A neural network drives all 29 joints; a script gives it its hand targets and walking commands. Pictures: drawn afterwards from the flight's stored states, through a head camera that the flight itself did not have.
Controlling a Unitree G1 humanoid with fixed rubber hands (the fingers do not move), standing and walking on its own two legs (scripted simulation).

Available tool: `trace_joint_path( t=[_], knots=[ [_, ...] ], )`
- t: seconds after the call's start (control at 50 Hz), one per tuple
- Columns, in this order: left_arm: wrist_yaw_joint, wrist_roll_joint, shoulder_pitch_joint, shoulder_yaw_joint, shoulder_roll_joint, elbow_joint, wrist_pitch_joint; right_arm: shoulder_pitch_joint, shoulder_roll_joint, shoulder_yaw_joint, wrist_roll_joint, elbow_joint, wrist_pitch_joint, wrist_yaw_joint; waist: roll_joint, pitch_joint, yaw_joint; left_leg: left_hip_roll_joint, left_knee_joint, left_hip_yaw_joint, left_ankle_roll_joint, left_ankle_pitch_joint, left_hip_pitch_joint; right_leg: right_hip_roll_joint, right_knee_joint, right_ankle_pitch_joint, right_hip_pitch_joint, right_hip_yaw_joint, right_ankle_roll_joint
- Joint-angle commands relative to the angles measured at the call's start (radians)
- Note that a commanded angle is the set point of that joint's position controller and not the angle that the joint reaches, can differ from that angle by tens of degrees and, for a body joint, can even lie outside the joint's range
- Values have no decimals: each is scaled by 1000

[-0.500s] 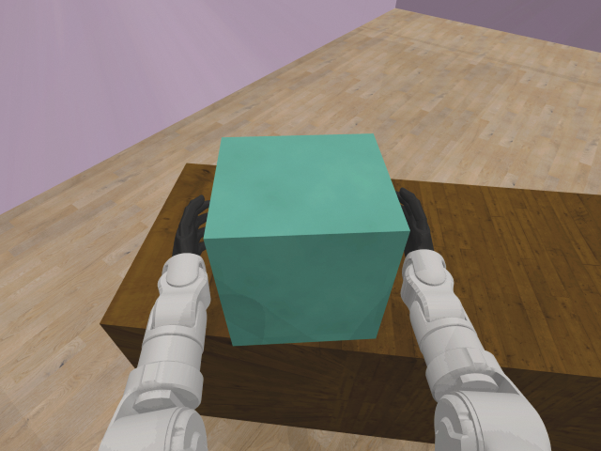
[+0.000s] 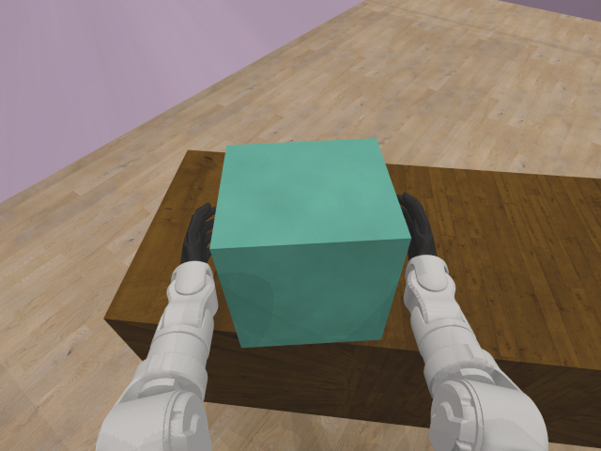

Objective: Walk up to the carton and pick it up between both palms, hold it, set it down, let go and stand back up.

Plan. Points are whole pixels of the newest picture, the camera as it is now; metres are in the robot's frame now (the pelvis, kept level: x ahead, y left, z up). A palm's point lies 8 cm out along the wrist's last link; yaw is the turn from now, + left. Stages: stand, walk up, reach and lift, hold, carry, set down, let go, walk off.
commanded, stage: set down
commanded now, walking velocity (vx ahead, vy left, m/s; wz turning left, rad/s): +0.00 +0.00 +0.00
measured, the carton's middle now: (306, 246) +0.42 +0.00 +0.02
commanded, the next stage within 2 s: none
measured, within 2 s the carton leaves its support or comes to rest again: neither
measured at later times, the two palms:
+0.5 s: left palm (205, 268) +0.39 +0.16 +0.00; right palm (408, 255) +0.40 -0.16 +0.01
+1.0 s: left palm (215, 274) +0.40 +0.15 -0.03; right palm (408, 267) +0.40 -0.17 -0.03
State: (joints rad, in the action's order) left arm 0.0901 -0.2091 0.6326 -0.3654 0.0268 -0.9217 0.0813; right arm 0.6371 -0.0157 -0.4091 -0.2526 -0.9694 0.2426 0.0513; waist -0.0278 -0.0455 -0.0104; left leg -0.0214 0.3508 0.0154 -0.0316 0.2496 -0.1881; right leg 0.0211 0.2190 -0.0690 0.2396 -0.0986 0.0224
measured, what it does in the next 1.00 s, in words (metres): stands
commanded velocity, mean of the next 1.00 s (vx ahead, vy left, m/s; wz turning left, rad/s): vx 0.00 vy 0.00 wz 0.00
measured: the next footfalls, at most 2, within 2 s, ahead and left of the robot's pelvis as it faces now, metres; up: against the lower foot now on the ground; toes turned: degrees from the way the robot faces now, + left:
none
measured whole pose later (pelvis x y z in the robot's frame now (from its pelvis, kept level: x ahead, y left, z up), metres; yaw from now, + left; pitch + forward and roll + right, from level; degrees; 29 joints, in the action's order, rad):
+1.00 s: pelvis +0.00 +0.00 -0.02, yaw +0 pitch +24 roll -2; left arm 0.13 -0.02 0.82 -0.27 -0.09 -1.46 0.52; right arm 0.78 0.03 -0.50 -0.34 -1.26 0.48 0.08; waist -0.07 -0.21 0.01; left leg -0.02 0.57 0.02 -0.03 0.31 -0.67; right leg 0.01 0.45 -0.15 0.72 -0.12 0.03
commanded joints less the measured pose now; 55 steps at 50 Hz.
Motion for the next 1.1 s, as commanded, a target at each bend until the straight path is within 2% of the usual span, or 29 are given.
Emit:
trace_joint_path(
  t=[0.0,0.02,0.06,0.08,0.1,0.12,0.14,0.24,0.3,0.34,0.36,0.38,0.42,0.46,0.5,0.52,0.56,0.58,0.62,0.64,0.78,0.8,0.86,0.9,0.94,0.96,1.0,1.02,1.08],
  knots=[
    [-121,-8,782,338,581,154,139,641,-568,333,-60,110,104,-125,-10,-597,12,42,-9,-39,114,-511,-77,-18,126,379,-525,25,10],
    [-117,-19,765,332,558,143,151,637,-587,314,-65,84,108,-128,-29,-587,8,47,-3,-40,124,-544,-80,-16,140,353,-492,13,10],
    [-104,-19,759,334,563,135,174,620,-585,311,-73,61,120,-131,-29,-603,9,55,22,-37,128,-614,-63,-10,136,349,-453,13,17],
    [-102,-23,760,332,559,132,185,618,-596,309,-73,53,124,-131,-31,-616,2,52,29,-41,132,-613,-68,-11,138,357,-459,13,22],
    [-100,-14,760,348,566,122,195,625,-580,310,-81,57,133,-130,-28,-641,20,56,29,-38,133,-618,-60,-8,139,358,-448,11,20],
    [-101,-9,776,342,562,114,211,637,-594,307,-90,49,138,-128,-17,-655,11,58,36,-36,129,-615,-83,-10,144,355,-445,16,22],
    [-101,0,785,349,564,113,223,629,-597,306,-91,47,143,-126,-26,-671,20,56,38,-34,133,-614,-83,-10,152,373,-448,15,21],
    [-116,1,778,330,539,44,272,603,-621,317,-110,19,149,-115,0,-680,15,43,27,-39,116,-568,-194,-28,180,469,-517,34,9],
    [-119,20,826,344,538,36,309,608,-635,299,-131,8,159,-113,-16,-720,34,39,29,-41,112,-523,-235,-38,200,476,-516,36,6],
    [-120,25,826,341,537,6,331,593,-649,303,-138,-27,162,-112,-3,-728,46,40,36,-32,112,-548,-239,-33,207,495,-503,36,4],
    [-122,12,817,333,530,-18,336,589,-643,295,-145,-28,161,-111,-15,-729,39,36,39,-38,113,-534,-254,-38,207,503,-500,39,3],
    [-123,27,833,343,540,-12,348,592,-648,293,-144,-24,169,-111,-30,-755,46,39,40,-32,114,-538,-254,-36,214,497,-485,39,6],
    [-126,21,829,323,516,-57,365,604,-653,302,-141,-39,176,-109,-3,-730,27,34,48,-33,109,-537,-292,-39,224,518,-494,42,1],
    [-129,24,841,315,513,-81,381,607,-644,280,-159,-63,180,-108,-7,-739,35,32,44,-36,108,-499,-325,-44,235,511,-507,45,1],
    [-123,35,856,325,522,-80,404,603,-650,281,-161,-73,193,-110,-22,-784,44,35,58,-35,110,-537,-304,-39,245,523,-470,40,5],
    [-121,27,840,324,519,-106,407,609,-642,287,-155,-75,201,-112,-25,-777,31,38,70,-32,113,-578,-299,-35,248,538,-451,37,5],
    [-125,32,841,316,510,-127,423,603,-635,278,-161,-103,206,-112,-16,-769,40,38,85,-26,115,-581,-302,-33,256,522,-440,37,10],
    [-129,29,855,303,492,-142,429,598,-634,252,-177,-126,203,-109,-7,-752,48,34,86,-30,116,-537,-334,-38,259,502,-430,39,7],
    [-127,34,871,311,501,-161,444,615,-632,252,-187,-116,213,-110,-27,-789,45,35,87,-27,112,-525,-348,-40,273,502,-412,36,6],
    [-123,41,879,320,501,-146,458,599,-638,251,-187,-134,218,-110,-25,-822,58,33,102,-30,115,-554,-340,-32,285,537,-409,29,3],
    [-122,47,893,309,480,-251,508,638,-626,238,-203,-212,251,-118,-34,-853,39,33,147,-34,109,-543,-411,-32,329,499,-340,31,8],
    [-123,58,919,308,474,-240,519,638,-633,243,-199,-225,252,-118,-12,-871,40,29,157,-34,107,-541,-414,-30,338,505,-334,31,3],
    [-123,58,914,298,475,-289,530,666,-608,220,-211,-248,265,-124,-23,-872,46,32,177,-30,106,-558,-393,-23,347,483,-270,22,-2],
    [-127,48,908,284,451,-315,534,662,-604,203,-215,-277,271,-126,-17,-860,32,32,184,-32,105,-520,-423,-27,356,460,-256,22,0],
    [-127,61,914,289,432,-350,548,673,-599,199,-218,-295,277,-123,-8,-861,43,33,193,-33,95,-481,-449,-27,371,432,-246,29,-1],
    [-123,64,919,294,447,-345,552,678,-583,188,-223,-315,281,-123,-27,-858,54,35,197,-27,99,-484,-438,-22,374,421,-221,24,0],
    [-128,61,912,277,449,-382,554,696,-579,176,-237,-326,290,-126,-14,-850,47,31,221,-35,98,-503,-437,-17,378,417,-183,17,-3],
    [-135,59,913,254,422,-393,556,680,-590,168,-238,-351,283,-124,4,-823,38,25,222,-37,90,-465,-466,-23,386,411,-201,22,-7],
    [-144,62,926,240,393,-430,562,685,-574,147,-241,-392,282,-124,-1,-794,48,21,209,-39,85,-382,-530,-30,396,380,-225,33,-6]
  ],
)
